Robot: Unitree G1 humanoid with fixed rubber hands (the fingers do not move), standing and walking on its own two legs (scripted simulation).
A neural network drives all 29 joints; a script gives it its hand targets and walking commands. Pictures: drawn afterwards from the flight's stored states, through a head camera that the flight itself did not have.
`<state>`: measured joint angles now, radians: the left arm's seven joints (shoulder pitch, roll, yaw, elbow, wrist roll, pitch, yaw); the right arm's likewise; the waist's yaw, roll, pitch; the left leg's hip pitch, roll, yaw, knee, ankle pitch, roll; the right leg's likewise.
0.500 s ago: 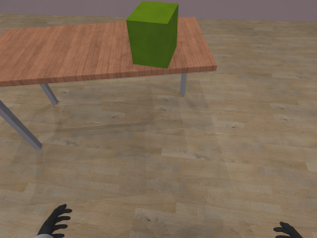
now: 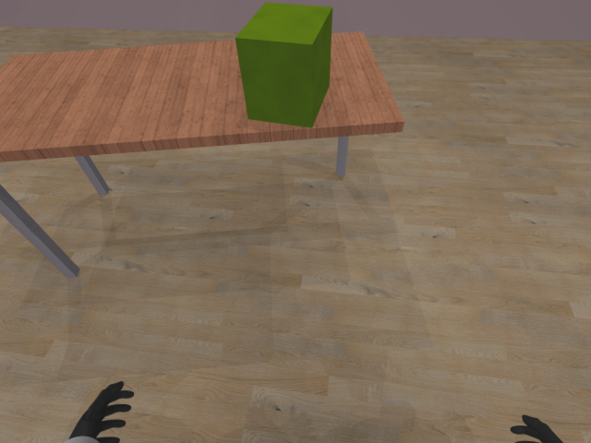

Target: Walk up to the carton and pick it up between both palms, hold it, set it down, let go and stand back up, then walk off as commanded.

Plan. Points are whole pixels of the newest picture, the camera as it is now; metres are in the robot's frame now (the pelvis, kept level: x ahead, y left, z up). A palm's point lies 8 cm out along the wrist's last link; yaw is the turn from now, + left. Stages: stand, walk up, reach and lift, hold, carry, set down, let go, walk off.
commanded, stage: stand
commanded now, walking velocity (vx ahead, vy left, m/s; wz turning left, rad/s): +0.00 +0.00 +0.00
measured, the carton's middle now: (288, 65) +0.99 +0.04 +0.01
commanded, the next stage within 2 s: none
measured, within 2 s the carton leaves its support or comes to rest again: neither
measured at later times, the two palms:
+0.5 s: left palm out of the picture +0.13 +0.31 -0.08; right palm out of the picture +0.08 -0.32 -0.10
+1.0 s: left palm out of the picture +0.12 +0.32 -0.08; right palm out of the picture +0.07 -0.32 -0.10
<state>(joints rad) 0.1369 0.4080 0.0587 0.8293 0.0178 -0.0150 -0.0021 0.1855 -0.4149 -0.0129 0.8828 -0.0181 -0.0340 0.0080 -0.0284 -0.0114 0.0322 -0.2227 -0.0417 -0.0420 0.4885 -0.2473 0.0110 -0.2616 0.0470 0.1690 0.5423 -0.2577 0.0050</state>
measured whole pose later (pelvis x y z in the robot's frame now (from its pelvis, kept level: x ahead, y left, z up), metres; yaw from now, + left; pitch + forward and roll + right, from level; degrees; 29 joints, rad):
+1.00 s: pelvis -0.01 +0.00 +0.00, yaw +0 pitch -1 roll +1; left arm 0.14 0.41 0.06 0.87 0.02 -0.02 0.00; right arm 0.19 -0.41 -0.01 0.92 -0.02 -0.03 0.01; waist -0.03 -0.01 0.03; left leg -0.22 -0.04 -0.04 0.47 -0.22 0.01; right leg -0.26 0.04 0.17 0.52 -0.23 0.01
